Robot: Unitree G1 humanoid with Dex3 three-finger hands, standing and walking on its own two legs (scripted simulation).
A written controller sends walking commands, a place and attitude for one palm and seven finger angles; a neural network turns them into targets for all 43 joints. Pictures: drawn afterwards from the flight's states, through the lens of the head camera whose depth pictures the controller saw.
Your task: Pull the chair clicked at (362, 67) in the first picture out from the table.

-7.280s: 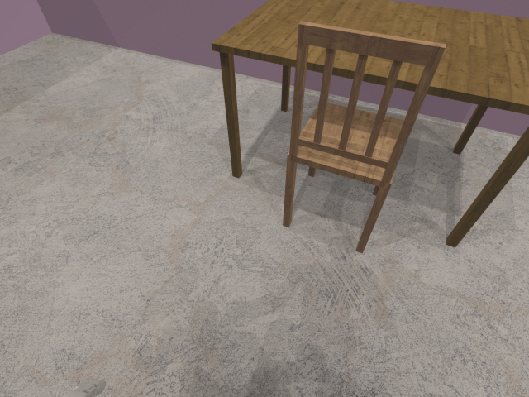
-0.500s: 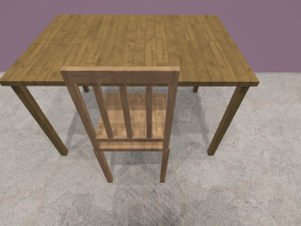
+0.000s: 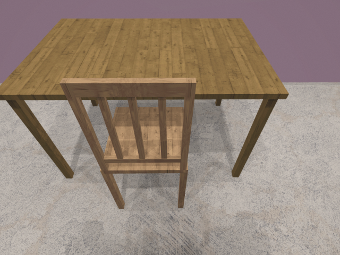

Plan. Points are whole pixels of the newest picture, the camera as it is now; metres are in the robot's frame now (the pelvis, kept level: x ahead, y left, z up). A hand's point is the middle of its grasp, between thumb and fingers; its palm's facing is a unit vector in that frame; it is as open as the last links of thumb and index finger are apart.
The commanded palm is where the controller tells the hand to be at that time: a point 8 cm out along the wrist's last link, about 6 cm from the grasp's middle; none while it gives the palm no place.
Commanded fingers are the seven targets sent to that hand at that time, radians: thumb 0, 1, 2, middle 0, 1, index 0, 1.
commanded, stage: shuffle to correct the standing spot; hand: left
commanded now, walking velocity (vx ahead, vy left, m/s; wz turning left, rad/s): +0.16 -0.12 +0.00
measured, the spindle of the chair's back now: (137, 131) +0.53 +0.15 -0.08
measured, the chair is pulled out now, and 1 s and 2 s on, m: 0.00 0.00 0.00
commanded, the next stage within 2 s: come to a stop and stand still in 0.34 s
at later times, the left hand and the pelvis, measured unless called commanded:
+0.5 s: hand out of the picture +0.01 +0.11 -0.19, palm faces +0.03 -0.99 -0.12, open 7.4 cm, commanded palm none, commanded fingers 0.00 0.90 0.90 -0.20 -0.30 -0.20 -0.30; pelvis +0.08 -0.04 -0.01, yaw -2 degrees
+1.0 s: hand out of the picture +0.13 +0.14 -0.19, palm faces +0.08 -0.97 -0.22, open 7.4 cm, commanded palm none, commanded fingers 0.00 0.90 0.90 -0.20 -0.30 -0.20 -0.30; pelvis +0.09 -0.05 -0.02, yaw +1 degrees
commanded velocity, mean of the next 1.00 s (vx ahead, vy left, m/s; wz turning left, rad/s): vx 0.00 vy -0.01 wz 0.00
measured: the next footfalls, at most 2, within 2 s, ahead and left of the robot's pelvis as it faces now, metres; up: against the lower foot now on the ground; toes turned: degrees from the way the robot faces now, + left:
right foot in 0.64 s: +0.16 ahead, -0.19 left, +0.00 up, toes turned -3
left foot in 1.00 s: +0.16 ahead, +0.05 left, +0.00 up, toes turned +3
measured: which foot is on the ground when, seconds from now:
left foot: down 0.00-0.66, up 0.68-0.98, down 1.00-1.00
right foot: down 0.00-0.42, up 0.44-0.62, down 0.64-1.00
